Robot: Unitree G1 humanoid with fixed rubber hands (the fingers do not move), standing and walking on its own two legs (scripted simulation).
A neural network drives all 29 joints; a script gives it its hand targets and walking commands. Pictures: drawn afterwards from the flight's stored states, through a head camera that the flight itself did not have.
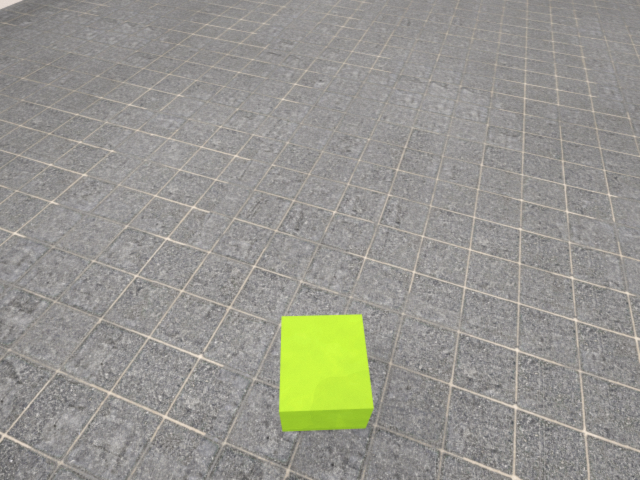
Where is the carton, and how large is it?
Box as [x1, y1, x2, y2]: [279, 314, 373, 431]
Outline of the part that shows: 361,314 282,316 279,413 282,431 365,427 373,406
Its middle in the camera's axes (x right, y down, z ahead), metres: +0.01 +0.40 +1.17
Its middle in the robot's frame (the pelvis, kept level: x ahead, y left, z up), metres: +0.52 -0.02 -0.68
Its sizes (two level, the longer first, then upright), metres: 0.278 0.247 0.187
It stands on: the floor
